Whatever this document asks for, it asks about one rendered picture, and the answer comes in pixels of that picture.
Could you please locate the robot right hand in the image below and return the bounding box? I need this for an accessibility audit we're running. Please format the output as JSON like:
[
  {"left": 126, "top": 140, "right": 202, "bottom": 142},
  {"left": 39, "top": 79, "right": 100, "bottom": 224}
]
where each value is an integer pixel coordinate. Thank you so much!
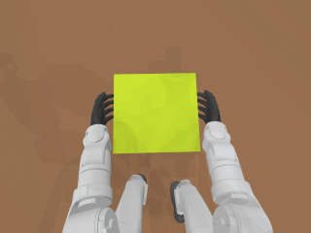
[{"left": 196, "top": 89, "right": 222, "bottom": 124}]

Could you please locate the right robot thigh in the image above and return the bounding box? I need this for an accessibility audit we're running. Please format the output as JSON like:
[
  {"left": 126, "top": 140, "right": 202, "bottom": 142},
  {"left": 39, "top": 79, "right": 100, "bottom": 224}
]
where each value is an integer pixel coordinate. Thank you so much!
[{"left": 174, "top": 184, "right": 213, "bottom": 233}]

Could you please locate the right robot upper arm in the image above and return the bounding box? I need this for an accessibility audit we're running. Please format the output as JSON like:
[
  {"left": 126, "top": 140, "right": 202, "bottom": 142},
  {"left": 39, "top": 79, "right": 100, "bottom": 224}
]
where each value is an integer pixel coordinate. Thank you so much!
[{"left": 212, "top": 203, "right": 273, "bottom": 233}]

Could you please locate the robot right forearm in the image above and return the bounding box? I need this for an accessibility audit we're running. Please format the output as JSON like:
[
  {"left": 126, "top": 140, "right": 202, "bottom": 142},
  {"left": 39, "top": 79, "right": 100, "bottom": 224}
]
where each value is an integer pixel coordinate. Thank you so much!
[{"left": 202, "top": 121, "right": 273, "bottom": 233}]

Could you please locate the robot left forearm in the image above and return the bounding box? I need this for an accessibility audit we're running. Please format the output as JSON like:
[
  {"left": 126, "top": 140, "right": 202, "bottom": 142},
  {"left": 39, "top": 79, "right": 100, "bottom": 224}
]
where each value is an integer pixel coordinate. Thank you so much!
[{"left": 62, "top": 124, "right": 113, "bottom": 233}]

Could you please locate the carton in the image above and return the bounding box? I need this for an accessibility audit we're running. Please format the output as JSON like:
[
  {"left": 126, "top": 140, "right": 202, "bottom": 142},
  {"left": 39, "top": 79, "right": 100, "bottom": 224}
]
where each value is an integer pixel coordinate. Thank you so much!
[{"left": 113, "top": 73, "right": 201, "bottom": 154}]

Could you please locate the robot left hand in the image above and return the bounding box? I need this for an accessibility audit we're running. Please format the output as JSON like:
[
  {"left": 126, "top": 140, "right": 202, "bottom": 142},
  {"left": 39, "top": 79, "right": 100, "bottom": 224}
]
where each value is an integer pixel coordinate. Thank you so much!
[{"left": 90, "top": 92, "right": 114, "bottom": 126}]

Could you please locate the left robot foot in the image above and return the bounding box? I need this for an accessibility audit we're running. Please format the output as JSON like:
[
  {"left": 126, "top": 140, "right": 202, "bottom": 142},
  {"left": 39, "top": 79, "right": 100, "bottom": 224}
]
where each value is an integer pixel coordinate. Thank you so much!
[{"left": 138, "top": 174, "right": 147, "bottom": 183}]

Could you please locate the left robot upper arm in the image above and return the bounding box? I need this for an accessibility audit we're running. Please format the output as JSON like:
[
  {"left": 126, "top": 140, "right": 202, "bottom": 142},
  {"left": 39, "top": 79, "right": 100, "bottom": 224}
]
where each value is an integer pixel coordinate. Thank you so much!
[{"left": 62, "top": 206, "right": 120, "bottom": 233}]

